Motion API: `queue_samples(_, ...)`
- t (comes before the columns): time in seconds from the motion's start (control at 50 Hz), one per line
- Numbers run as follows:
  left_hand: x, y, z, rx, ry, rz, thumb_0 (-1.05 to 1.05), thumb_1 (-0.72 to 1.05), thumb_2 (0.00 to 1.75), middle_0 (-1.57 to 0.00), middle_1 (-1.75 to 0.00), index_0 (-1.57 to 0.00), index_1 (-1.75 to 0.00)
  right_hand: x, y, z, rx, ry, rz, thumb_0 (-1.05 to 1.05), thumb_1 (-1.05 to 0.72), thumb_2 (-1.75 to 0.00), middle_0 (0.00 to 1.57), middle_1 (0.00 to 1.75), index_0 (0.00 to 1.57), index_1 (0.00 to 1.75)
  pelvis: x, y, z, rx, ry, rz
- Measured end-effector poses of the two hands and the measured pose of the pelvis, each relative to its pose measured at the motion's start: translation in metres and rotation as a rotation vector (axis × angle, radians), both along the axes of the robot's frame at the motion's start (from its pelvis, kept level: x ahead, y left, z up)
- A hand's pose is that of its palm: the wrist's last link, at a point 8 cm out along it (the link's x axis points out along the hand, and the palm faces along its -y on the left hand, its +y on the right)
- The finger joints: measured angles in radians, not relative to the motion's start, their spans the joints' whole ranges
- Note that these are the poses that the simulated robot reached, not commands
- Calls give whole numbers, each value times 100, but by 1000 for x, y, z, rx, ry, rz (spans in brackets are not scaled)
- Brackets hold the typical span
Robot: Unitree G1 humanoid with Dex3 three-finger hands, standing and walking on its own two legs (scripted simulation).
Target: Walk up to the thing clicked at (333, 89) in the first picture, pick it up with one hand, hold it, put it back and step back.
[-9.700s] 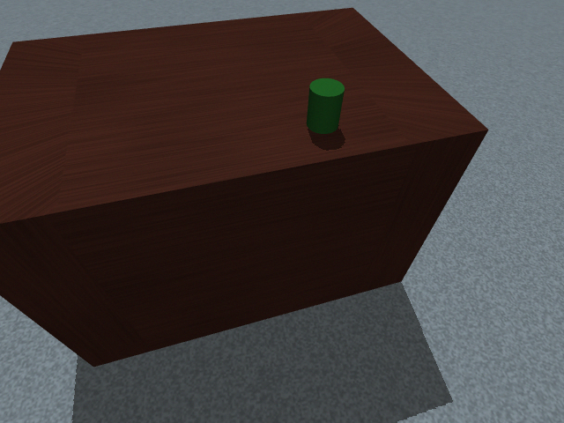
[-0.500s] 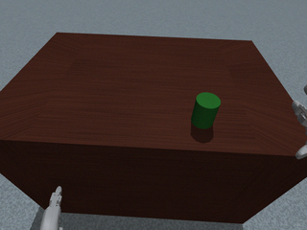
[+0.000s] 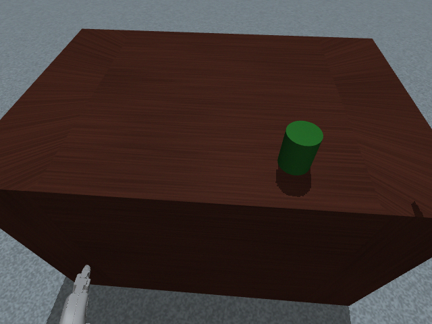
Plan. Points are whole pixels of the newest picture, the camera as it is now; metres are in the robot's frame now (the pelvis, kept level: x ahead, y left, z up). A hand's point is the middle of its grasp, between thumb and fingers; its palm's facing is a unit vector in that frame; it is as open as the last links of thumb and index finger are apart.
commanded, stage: go down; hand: right
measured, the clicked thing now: (298, 148) +0.49 -0.16 +0.03
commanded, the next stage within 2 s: approach in 1.34 s
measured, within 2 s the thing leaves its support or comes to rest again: neither
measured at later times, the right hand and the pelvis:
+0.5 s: hand out of the picture +0.39 -0.35 +0.16, palm faces +0.12 +0.99 +0.00, open 17.6 cm; pelvis +0.00 -0.01 +0.00, yaw +1 degrees
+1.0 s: hand out of the picture +0.40 -0.35 +0.17, palm faces +0.10 +0.99 +0.01, open 17.6 cm; pelvis -0.01 -0.01 -0.01, yaw +1 degrees
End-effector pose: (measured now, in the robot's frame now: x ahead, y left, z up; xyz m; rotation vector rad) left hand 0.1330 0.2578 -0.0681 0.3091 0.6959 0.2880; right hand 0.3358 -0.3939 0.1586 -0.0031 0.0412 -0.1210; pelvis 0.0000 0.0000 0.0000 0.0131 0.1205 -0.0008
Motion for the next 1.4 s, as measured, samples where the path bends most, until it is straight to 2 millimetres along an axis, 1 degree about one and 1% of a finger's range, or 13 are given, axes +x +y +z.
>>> queue_samples(0.12, -2, 4, -8, 12, 44, 19, -1, -53, 5, -6, -5, -5, -5, 10, -2, 6, -8, -24, 13, -1, 58, -2, 6, 5, 5, 4, -1, -3, -2, 3, 11, 0)
queue_samples(0.26, 6, 4, 2, 27, -4, 29, -1, -53, 6, -6, -5, -5, -5, 25, 1, 8, 16, -19, 36, -1, 57, -3, 6, 5, 5, 4, 1, -6, -2, 3, 23, 8)
queue_samples(0.34, 2, 3, 5, 25, -11, 30, -1, -53, 5, -5, -5, -5, -5, 26, -2, 2, 22, 0, 24, -1, 56, -3, 6, 5, 5, 4, 2, -8, -2, 5, 23, 11)
queue_samples(0.44, -7, -3, -1, 16, 31, 22, -1, -53, 5, -5, -5, -5, -5, 25, -10, -2, 12, -2, 3, -1, 56, -3, 6, 5, 5, 4, 0, -9, -3, 9, 29, 12)
queue_samples(0.56, -7, -6, -7, 18, 50, 20, -1, -53, 6, -5, -5, -5, -5, 31, -11, 6, -1, -27, 7, -1, 57, -3, 5, 5, 5, 4, -2, -11, -4, 14, 37, 10)
queue_samples(0.68, 0, -8, 2, 20, -10, 13, -1, -53, 6, -5, -5, -5, -5, 40, -7, 14, 15, -31, 19, -1, 56, -3, 6, 5, 5, 4, -2, -12, -4, 13, 40, 12)
queue_samples(0.76, -5, -9, 5, 15, -22, 13, -1, -53, 5, -5, -5, -5, -5, 39, -10, 13, 15, -9, 12, -1, 56, -3, 6, 5, 5, 4, -1, -12, -4, 13, 41, 15)
queue_samples(0.88, -18, -8, -4, 8, 39, 14, -1, -53, 5, -5, -5, -5, -5, 32, -14, 7, 1, 3, -1, -1, 56, -3, 6, 5, 5, 4, -2, -12, -5, 14, 43, 15)
queue_samples(1.0, -11, -6, -7, 19, 43, 8, -1, -53, 6, -5, -5, -5, -5, 33, -9, 8, 9, -17, 18, -1, 57, -3, 6, 5, 5, 4, -5, -11, -5, 15, 43, 9)
queue_samples(1.08, -1, -5, 2, 26, -11, 3, -1, -53, 6, -5, -5, -5, -5, 36, -3, 10, 3, -11, 30, -1, 57, -3, 6, 5, 5, 4, -5, -10, -5, 13, 42, 9)
queue_samples(1.16, -1, -5, 8, 23, -44, 3, -1, -53, 5, -5, -5, -5, -5, 35, -2, 9, 14, -18, 26, -1, 57, -3, 6, 5, 5, 4, -2, -9, -5, 10, 39, 12)
queue_samples(1.3, -18, -5, -5, 7, 39, 14, -1, -52, 5, -5, -5, -5, -4, 26, -11, -3, 0, 21, 3, -1, 58, -3, 6, 5, 5, 4, -3, -8, -6, 12, 42, 12)
queue_samples(1.4, -11, -4, -9, 21, 48, 4, -1, -53, 5, -5, -5, -5, -4, 28, -8, 1, -2, -22, 21, -1, 59, -3, 5, 5, 5, 4, -5, -9, -6, 12, 45, 9)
